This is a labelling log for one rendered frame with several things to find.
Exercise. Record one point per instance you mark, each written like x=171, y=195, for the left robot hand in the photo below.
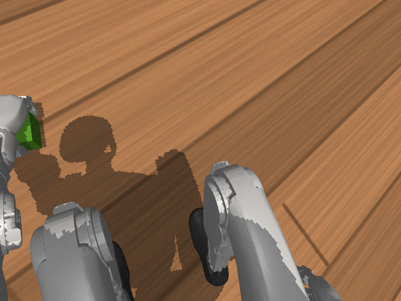
x=13, y=114

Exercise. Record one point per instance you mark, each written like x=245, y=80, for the right robot foot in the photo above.
x=199, y=238

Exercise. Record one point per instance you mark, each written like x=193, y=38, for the left robot foot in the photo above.
x=123, y=270

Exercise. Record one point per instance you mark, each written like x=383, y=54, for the cube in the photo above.
x=29, y=134

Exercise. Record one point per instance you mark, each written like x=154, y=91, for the left robot arm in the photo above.
x=10, y=218

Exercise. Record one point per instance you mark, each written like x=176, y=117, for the right robot hand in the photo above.
x=319, y=289

